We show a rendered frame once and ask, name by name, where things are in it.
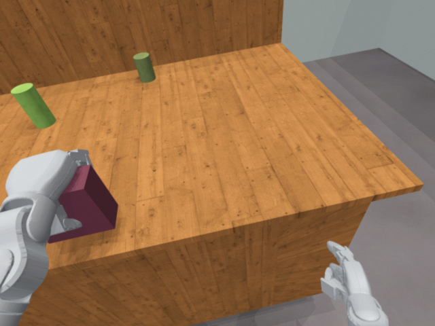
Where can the right robot hand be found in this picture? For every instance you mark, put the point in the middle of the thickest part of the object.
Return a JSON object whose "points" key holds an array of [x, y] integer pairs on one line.
{"points": [[350, 278]]}

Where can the sponge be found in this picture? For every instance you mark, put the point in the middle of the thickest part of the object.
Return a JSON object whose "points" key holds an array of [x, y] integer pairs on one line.
{"points": [[87, 200]]}

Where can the table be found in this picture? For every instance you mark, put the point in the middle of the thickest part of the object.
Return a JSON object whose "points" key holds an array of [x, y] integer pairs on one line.
{"points": [[232, 169]]}

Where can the left robot forearm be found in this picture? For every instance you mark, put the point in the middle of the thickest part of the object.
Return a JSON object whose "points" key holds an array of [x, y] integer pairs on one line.
{"points": [[25, 227]]}

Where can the left robot hand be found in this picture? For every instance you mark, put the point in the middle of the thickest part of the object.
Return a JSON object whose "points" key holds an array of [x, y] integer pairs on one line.
{"points": [[48, 174]]}

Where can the right robot forearm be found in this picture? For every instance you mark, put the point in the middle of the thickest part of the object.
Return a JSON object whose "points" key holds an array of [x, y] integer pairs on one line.
{"points": [[365, 310]]}

